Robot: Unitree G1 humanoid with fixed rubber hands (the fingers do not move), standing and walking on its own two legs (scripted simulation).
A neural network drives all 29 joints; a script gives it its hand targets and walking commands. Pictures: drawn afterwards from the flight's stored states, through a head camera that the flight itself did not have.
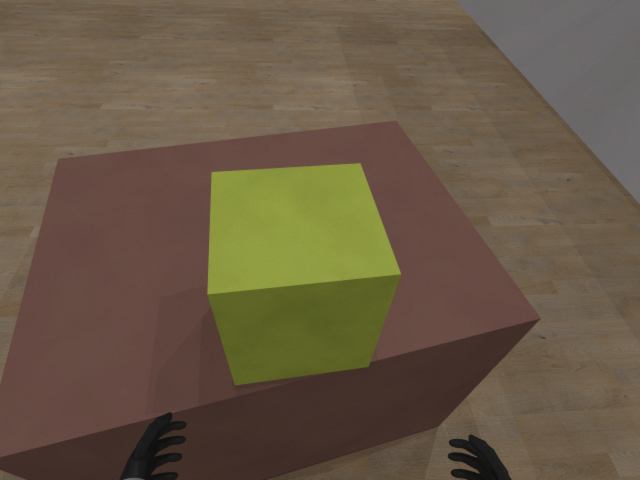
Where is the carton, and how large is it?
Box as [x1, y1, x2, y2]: [207, 163, 400, 384]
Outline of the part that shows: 360,163 212,172 207,294 235,384 368,366 400,276 400,272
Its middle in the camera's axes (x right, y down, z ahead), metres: -0.04 +0.06 +0.57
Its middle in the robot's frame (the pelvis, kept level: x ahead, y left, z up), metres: +0.41 +0.02 +0.00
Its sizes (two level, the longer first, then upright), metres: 0.210 0.200 0.250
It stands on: a pedestal, 0.66 m high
